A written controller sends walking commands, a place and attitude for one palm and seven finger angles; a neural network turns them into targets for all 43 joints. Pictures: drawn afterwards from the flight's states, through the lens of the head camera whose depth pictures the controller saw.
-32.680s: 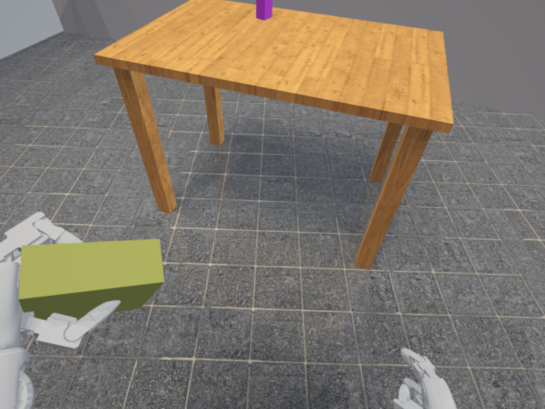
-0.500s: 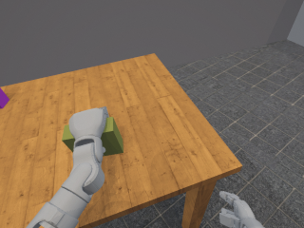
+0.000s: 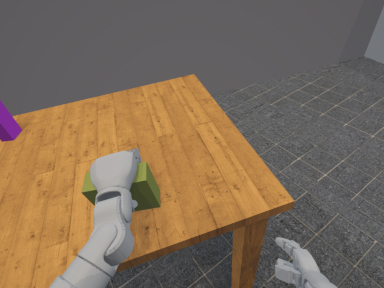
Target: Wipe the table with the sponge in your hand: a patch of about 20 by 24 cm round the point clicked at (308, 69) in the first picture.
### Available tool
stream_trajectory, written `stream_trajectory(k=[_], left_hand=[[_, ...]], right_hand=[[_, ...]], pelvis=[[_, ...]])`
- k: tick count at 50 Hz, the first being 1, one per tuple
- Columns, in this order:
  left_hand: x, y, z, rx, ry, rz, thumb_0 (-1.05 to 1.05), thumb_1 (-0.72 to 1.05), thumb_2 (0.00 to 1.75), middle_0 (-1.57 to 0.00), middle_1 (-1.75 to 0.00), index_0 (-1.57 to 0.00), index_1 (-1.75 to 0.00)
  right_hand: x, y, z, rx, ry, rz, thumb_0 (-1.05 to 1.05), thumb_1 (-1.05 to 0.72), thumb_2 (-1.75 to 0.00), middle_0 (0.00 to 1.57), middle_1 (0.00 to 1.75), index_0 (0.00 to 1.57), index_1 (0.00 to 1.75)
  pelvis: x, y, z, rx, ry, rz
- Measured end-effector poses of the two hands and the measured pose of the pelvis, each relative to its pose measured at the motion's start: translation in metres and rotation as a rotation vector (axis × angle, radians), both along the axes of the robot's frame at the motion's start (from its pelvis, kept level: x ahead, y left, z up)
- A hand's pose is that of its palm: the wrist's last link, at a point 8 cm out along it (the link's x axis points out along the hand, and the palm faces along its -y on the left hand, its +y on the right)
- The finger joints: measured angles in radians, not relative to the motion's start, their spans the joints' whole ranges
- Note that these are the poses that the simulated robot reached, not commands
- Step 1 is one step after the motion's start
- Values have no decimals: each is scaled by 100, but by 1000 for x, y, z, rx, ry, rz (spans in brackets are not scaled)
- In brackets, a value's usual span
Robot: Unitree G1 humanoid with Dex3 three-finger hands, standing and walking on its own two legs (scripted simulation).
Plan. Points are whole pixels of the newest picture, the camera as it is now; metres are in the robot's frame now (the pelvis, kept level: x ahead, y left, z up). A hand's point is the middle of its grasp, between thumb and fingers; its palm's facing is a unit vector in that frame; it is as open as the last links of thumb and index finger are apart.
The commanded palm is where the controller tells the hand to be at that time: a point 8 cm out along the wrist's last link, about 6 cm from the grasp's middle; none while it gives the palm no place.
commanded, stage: wipe back along the third lane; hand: left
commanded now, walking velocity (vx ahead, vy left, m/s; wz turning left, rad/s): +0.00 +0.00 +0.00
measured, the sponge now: (128, 195) +0.30 +0.19 +0.06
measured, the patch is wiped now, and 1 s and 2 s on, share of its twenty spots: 1.00 1.00 1.00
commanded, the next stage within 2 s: slide back across to the middle lane in 0.14 s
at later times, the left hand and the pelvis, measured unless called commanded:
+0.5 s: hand (122, 191) +0.28 +0.18 +0.11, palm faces +0.15 -0.18 -0.97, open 9.0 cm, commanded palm +0.22 +0.20 +0.14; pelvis -0.01 -0.01 +0.00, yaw -1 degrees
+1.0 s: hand (95, 202) +0.24 +0.22 +0.11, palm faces +0.14 -0.18 -0.97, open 9.0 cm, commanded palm +0.20 +0.24 +0.15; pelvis -0.01 -0.01 +0.00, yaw -2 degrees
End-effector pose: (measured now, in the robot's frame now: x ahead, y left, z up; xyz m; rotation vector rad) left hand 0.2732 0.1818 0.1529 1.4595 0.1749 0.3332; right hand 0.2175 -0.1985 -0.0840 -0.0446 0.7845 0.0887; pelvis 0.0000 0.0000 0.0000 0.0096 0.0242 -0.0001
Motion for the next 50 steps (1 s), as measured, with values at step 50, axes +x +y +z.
stream_trajectory(k=[50], left_hand=[[-58,44,9,-109,-16,29,-2,-43,107,-77,-146,-85,-144]], right_hand=[[-1,-18,21,-87,-115,-57,2,-91,-90,20,30,20,30]], pelvis=[[-8,-5,4,-1,-42,-29]])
